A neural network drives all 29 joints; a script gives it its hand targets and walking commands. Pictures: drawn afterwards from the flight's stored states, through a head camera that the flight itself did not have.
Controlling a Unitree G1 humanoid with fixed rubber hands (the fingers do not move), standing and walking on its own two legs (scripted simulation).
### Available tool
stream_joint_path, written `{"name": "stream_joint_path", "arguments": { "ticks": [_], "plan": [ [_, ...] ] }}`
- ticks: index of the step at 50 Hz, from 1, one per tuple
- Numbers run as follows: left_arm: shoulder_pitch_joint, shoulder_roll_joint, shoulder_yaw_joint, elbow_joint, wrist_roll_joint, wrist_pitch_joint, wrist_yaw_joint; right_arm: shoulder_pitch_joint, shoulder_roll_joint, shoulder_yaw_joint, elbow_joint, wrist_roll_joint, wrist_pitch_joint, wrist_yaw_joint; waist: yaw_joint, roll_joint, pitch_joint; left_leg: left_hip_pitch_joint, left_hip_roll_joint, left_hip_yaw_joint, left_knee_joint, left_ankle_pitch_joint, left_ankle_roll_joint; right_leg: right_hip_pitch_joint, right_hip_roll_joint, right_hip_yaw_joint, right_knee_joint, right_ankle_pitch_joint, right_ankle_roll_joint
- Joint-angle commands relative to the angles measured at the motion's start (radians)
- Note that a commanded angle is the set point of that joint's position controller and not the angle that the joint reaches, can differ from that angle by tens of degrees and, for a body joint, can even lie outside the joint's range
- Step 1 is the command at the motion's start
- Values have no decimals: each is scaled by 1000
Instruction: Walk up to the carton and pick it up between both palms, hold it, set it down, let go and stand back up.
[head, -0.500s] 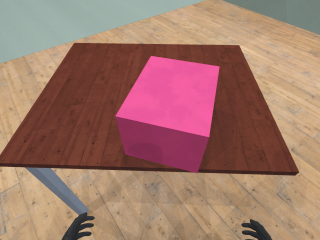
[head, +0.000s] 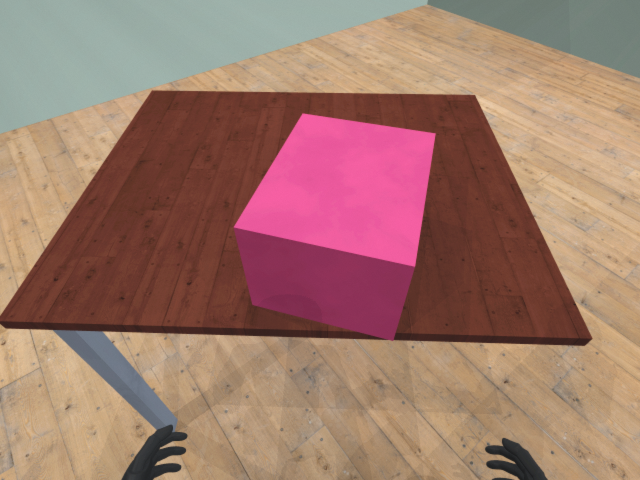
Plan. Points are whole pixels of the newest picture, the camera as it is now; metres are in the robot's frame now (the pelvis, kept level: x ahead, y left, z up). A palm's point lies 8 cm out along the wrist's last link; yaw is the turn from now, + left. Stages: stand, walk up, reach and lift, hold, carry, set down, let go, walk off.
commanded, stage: stand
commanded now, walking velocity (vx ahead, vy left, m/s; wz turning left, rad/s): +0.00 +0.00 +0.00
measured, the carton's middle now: (344, 218) +0.50 -0.01 +0.03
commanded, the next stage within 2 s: none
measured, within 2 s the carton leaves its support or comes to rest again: neither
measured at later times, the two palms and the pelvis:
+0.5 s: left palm out of the picture +0.13 +0.25 -0.09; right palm out of the picture +0.13 -0.25 -0.08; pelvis -0.01 +0.00 +0.00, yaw +0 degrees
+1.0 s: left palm out of the picture +0.12 +0.25 -0.09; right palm out of the picture +0.12 -0.25 -0.09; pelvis -0.01 +0.00 +0.00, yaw +0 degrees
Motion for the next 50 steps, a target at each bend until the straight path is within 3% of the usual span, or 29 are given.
{"name": "stream_joint_path", "arguments": {
  "ticks": [1,4,5,9,12,14,15,17,18,21,23,25,26,30,33,38,40,42,50],
  "plan": [
    [-58,259,98,-24,22,-58,8,-60,-270,-91,-12,-24,-62,-10,-8,-4,-108,43,87,-77,-136,179,76,30,-84,91,-110,184,-81],
    [-54,261,96,-20,18,-58,8,-76,-280,-95,-20,-28,-64,-11,0,9,-96,27,88,-92,-136,179,83,27,-77,92,-96,190,-80],
    [-51,272,99,-14,23,-57,9,-66,-271,-93,-19,-23,-64,-11,-3,-17,-113,32,84,-83,-136,182,78,46,-81,90,-99,187,-79],
    [-50,262,95,-10,21,-59,8,-64,-272,-92,-7,-21,-64,-8,-2,13,-80,21,89,-85,-145,149,77,19,-82,96,-107,172,-83],
    [-58,263,93,-16,24,-62,7,-60,-274,-92,-12,-23,-63,-9,-3,-25,-107,39,87,-84,-142,154,78,36,-86,96,-111,174,-81],
    [-60,263,97,-8,23,-60,8,-69,-265,-89,-9,-20,-63,-7,-3,1,-97,44,84,-79,-137,153,78,22,-91,107,-120,175,-85],
    [-67,271,97,-4,21,-61,7,-69,-266,-94,-4,-19,-66,-9,-9,-23,-104,46,85,-81,-137,155,76,13,-86,102,-113,171,-84],
    [-56,276,99,-4,23,-60,8,-61,-276,-93,0,-23,-64,-8,1,-17,-95,34,89,-89,-151,148,79,21,-80,90,-106,165,-77],
    [-57,270,98,-4,24,-58,8,-70,-283,-92,3,-24,-63,-8,2,6,-85,22,90,-89,-151,151,82,25,-87,96,-112,171,-79],
    [-53,270,97,4,25,-62,7,-64,-283,-95,-3,-18,-65,-9,-5,-27,-92,40,89,-83,-144,157,74,22,-86,109,-127,177,-80],
    [-53,271,95,2,18,-62,6,-62,-284,-91,8,-20,-66,-8,3,3,-98,38,85,-89,-138,172,79,26,-89,108,-110,182,-81],
    [-61,273,93,5,21,-60,6,-59,-264,-85,8,-17,-65,-10,-1,-29,-106,37,80,-85,-144,165,76,37,-88,94,-112,194,-81],
    [-46,274,95,9,22,-62,7,-67,-277,-88,16,-17,-65,-8,7,-5,-93,41,84,-84,-142,165,78,27,-87,107,-115,179,-80],
    [-58,274,92,16,20,-61,6,-64,-268,-86,12,-18,-65,-9,-10,-24,-97,53,89,-84,-147,162,75,26,-92,102,-131,178,-81],
    [-58,271,93,13,18,-58,6,-72,-286,-89,9,-25,-65,-9,5,9,-99,29,99,-100,-169,137,80,35,-78,90,-111,148,-75],
    [-64,264,91,19,18,-61,6,-72,-284,-88,14,-19,-67,-6,2,8,-77,33,98,-104,-174,134,78,21,-85,103,-127,143,-80],
    [-62,276,94,31,19,-59,6,-73,-285,-90,19,-20,-65,-7,5,-21,-76,31,92,-92,-173,131,74,27,-82,100,-132,148,-79],
    [-59,275,95,29,23,-60,5,-67,-278,-88,21,-18,-65,-5,0,5,-87,38,89,-92,-166,146,74,28,-87,106,-126,161,-79],
    [-62,280,92,36,21,-58,6,-77,-275,-84,31,-15,-63,-8,-2,-5,-75,32,95,-105,-175,123,77,16,-85,106,-137,152,-77]
  ]
}}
